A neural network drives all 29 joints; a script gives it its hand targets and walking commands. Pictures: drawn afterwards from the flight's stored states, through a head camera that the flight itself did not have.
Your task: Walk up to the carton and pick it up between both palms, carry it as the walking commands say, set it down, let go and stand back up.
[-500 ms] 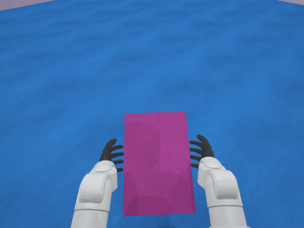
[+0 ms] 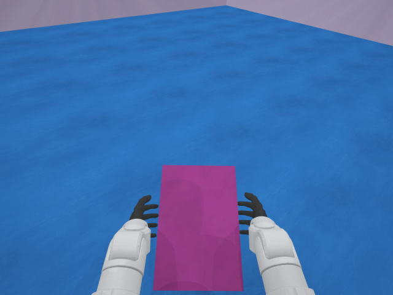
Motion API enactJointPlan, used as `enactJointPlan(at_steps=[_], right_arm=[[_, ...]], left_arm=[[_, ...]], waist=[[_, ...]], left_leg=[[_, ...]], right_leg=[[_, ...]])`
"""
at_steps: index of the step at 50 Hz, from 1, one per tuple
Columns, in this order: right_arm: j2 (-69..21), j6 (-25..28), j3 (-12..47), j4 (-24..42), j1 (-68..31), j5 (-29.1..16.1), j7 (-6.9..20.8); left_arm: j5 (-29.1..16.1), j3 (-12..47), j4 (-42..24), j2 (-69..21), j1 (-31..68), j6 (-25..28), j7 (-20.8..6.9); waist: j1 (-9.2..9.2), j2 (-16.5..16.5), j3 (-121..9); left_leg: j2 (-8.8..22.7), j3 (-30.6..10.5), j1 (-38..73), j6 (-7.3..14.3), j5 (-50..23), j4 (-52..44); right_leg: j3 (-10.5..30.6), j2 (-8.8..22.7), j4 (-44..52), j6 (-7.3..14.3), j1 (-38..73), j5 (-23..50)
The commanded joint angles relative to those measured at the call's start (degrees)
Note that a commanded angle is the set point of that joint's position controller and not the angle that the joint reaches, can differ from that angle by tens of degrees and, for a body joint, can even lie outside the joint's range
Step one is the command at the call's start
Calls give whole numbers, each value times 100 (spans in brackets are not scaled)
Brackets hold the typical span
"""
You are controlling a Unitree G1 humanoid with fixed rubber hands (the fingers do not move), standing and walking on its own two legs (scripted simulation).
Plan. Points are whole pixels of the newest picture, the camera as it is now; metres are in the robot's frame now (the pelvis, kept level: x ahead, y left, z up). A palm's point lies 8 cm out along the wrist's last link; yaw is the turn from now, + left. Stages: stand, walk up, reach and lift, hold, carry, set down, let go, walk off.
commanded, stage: hold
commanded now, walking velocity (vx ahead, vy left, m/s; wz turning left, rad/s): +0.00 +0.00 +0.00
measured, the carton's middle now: (197, 228) +0.33 +0.01 -0.07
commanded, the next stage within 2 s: set down in 0.08 s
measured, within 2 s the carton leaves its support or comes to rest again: neither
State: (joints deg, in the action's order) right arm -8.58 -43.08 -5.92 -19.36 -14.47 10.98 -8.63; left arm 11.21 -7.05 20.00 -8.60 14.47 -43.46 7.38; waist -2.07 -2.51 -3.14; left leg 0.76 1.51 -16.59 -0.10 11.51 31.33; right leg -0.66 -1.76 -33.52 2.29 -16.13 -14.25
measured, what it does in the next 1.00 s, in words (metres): stands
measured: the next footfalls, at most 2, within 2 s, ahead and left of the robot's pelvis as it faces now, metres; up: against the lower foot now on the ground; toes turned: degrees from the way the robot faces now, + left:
none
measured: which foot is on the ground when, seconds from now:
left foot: down 0.00-1.00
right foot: down 0.00-1.00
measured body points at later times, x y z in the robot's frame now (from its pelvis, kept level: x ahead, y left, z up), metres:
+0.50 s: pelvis -0.02 +0.06 -0.02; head -0.02 +0.06 +0.43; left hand +0.32 +0.14 -0.01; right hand +0.32 -0.13 -0.01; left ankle +0.06 +0.12 -0.73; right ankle +0.04 -0.09 -0.73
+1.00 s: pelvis +0.00 +0.02 -0.04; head +0.13 +0.02 +0.39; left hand +0.32 +0.16 -0.12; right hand +0.35 -0.10 -0.11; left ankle +0.06 +0.12 -0.73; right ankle +0.04 -0.09 -0.73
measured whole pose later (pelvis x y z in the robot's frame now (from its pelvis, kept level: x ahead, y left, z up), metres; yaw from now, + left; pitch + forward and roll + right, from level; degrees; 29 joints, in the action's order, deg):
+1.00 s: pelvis +0.00 +0.02 -0.04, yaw -1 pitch +16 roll -1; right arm -10.6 -4.7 -17.1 -39.9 -25.7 12.4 -10.1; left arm 10.9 -15.9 39.3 -10.8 22.0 -5.5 13.3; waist -0.9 1.2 -0.2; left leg -2.7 -2.0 -47.4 1.3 17.6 49.1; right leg 1.2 -2.8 -48.8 0.8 -45.9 -18.8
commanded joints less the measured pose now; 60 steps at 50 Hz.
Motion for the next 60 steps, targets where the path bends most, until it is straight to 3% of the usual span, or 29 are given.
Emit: enactJointPlan(at_steps=[1, 3, 4, 6, 7, 8, 13, 18, 19, 20, 23, 24, 25, 28, 29, 32, 33, 36, 40, 41, 42, 46, 47, 51, 53, 54, 56, 58, 60], right_arm=[[-6967, 679, 3229, 765, -4787, -1639, 1618], [-6790, 753, 2756, 284, -5063, -1482, 1661], [-6750, 681, 2222, -364, -4820, -1249, 1670], [-7005, 706, 1880, -1373, -4376, -1251, 1761], [-6770, 780, 1470, -1542, -4496, -1079, 1768], [-6700, 770, 1032, -2263, -4519, -782, 1804], [-5684, 1125, -125, -2642, -6040, -55, 1938], [-5323, 1728, -241, -2778, -6646, -231, 2270], [-5232, 1776, -373, -2975, -6569, -110, 2302], [-5302, 1953, -433, -3111, -6178, -162, 2386], [-5285, 2268, 121, -2760, -6445, -247, 2399], [-5259, 2317, -79, -3143, -5942, -245, 2449], [-5419, 2440, 202, -3004, -5997, -298, 2422], [-5368, 2737, 362, -2647, -5873, -123, 2279], [-5500, 2813, 524, -2570, -5573, -117, 2223], [-5401, 3159, 1285, -1548, -5583, -344, 2065], [-5417, 3341, 1603, -1205, -5717, -559, 2049], [-5319, 3557, 1896, -1395, -4728, -527, 1855], [-4971, 3708, 1379, -2121, -4195, -16, 1640], [-4899, 3766, 1346, -2205, -3834, 94, 1563], [-5035, 3818, 1411, -2373, -3612, 16, 1566], [-5029, 4138, 1578, -2125, -3473, -17, 1300], [-5215, 4200, 1748, -1896, -3861, -132, 1230], [-4974, 4292, 1996, -2125, -3608, -204, 992], [-4734, 4457, 2231, -1711, -4152, -397, 914], [-4515, 4376, 1792, -2210, -3901, -110, 834], [-4830, 4436, 2167, -1865, -4154, -459, 735], [-4510, 4422, 2081, -1798, -4185, -454, 605], [-4455, 4485, 2203, -1743, -4369, -558, 547]], left_arm=[[-1810, 3071, -1308, -6598, 5191, 801, -1718], [-1703, 2782, -672, -6525, 5364, 745, -1822], [-1658, 2816, -635, -6615, 5843, 732, -1881], [-1312, 2472, -49, -6503, 5488, 609, -1805], [-1192, 2367, 480, -6701, 5602, 589, -1848], [-975, 1746, 1026, -6435, 5542, 608, -1827], [-486, 300, 2359, -6570, 6107, 902, -1747], [-326, 430, 2167, -6839, 6329, 1412, -1318], [-460, 716, 1832, -6722, 6757, 1554, -1258], [-479, 799, 1557, -6756, 6776, 1748, -1110], [-317, 631, 1883, -6697, 5925, 2055, -886], [-287, 708, 1696, -6404, 6074, 2182, -789], [-210, 700, 1567, -6272, 6026, 2348, -731], [-196, 844, 1807, -6564, 5575, 2570, -792], [-160, 919, 1778, -6460, 5348, 2688, -826], [-347, 1521, 1754, -6601, 4850, 2985, -955], [-434, 1801, 1371, -6569, 4881, 3160, -928], [-517, 2202, 1141, -6527, 4380, 3428, -884], [-224, 1908, 1757, -6111, 4223, 3556, -823], [-362, 2057, 1696, -6207, 4239, 3675, -856], [-236, 2012, 1687, -6025, 3981, 3761, -807], [-420, 2300, 1339, -5660, 4089, 4165, -831], [-332, 2203, 1273, -5386, 4237, 4250, -803], [-503, 2295, 857, -4563, 4717, 4542, -734], [-386, 2144, 1261, -4301, 4460, 4541, -650], [-417, 2091, 1359, -4222, 4737, 4509, -690], [-532, 2224, 751, -3817, 5041, 4628, -642], [-662, 2256, 843, -3671, 5055, 4603, -596], [-564, 2055, 1080, -3523, 4914, 4579, -556]], waist=[[-10, -154, -2609], [1, 255, -2131], [368, 394, -1428], [242, 576, -554], [522, 681, -340], [468, 231, -161], [363, -17, -146], [76, 710, -1030], [391, 580, -1137], [292, 733, -1342], [-45, 139, -1442], [127, 448, -1673], [-139, 236, -1900], [41, 29, -2128], [-50, -280, -2474], [48, -154, -3504], [-195, 105, -3710], [10, 297, -3816], [252, 621, -2747], [539, 555, -2684], [256, 671, -2813], [534, 424, -3760], [230, 68, -3818], [264, -108, -3958], [-42, 41, -4056], [333, -77, -3488], [-111, -77, -4411], [167, -139, -4485], [-228, 56, -4331]], left_leg=[[-676, -534, 1639, 225, -739, 79], [-731, -462, 1468, 142, -95, 33], [-674, -575, 1468, 111, 173, -13], [-494, -534, 1663, 114, 1177, 113], [-497, -573, 1584, 62, 1439, 110], [-506, -600, 1629, 128, 1682, 80], [-67, -968, 363, 211, 2257, -660], [236, -1500, 372, 179, 2356, -871], [232, -1600, 378, 167, 2542, -823], [323, -1715, 517, 110, 2415, -783], [223, -1723, 723, 182, 1782, -582], [269, -1864, 932, 122, 1691, -522], [45, -1634, 808, 166, 1118, -326], [-79, -1582, 744, 176, 1199, -104], [-254, -1404, 843, 187, 250, 139], [-362, -1091, 1289, 134, -1223, 691], [-372, -1033, 1291, 76, -1958, 845], [-452, -1081, 1202, -50, -2620, 1094], [-511, -1087, 198, -54, -1549, 1049], [-546, -1060, 73, -76, -1608, 1110], [-553, -1043, 40, -78, -1954, 1139], [-622, -931, -367, -55, -2207, 1568], [-643, -881, -768, 49, -1997, 1678], [-731, -777, -1558, 75, -1539, 1893], [-758, -704, -1618, 105, -1249, 2080], [-767, -691, -1920, 93, -862, 2086], [-813, -546, -1974, 136, -760, 2265], [-837, -556, -2066, 111, -655, 2449], [-839, -488, -2373, 142, -614, 2592]], right_leg=[[1092, 119, 869, -155, 264, 386], [1072, 151, 1074, -13, -20, -661], [1055, 172, 1098, 49, -414, -980], [1458, 314, 1422, 323, -627, -2117], [1337, 259, 1321, 369, -838, -2217], [1352, 278, 1379, 392, -998, -2530], [729, -100, 534, 50, 137, -1517], [567, -263, -213, 123, 223, -362], [524, -314, -267, 132, 0, -457], [585, -307, -450, 154, -134, -196], [686, -286, -416, 163, -405, -205], [750, -244, -485, 160, -656, -202], [844, -215, -353, 194, -456, -62], [926, -172, -340, 244, -537, -204], [916, -259, -267, 233, -517, 131], [835, -328, -293, 227, -556, 780], [877, -325, -378, 228, -554, 1168], [872, -338, -543, 189, -1031, 1613], [853, -368, -661, 173, -1825, 855], [856, -370, -680, 193, -1788, 1012], [891, -413, -761, 178, -1795, 1261], [814, -457, -1109, 13, -1601, 1961], [866, -446, -1178, -94, -1486, 1989], [924, -449, -1482, -163, -1408, 1990], [891, -465, -1611, -182, -1584, 1484], [836, -480, -1579, -190, -1998, 1103], [890, -496, -1757, -258, -1618, 1059], [762, -557, -1954, -262, -1883, 947], [933, -481, -1976, -257, -1909, 910]])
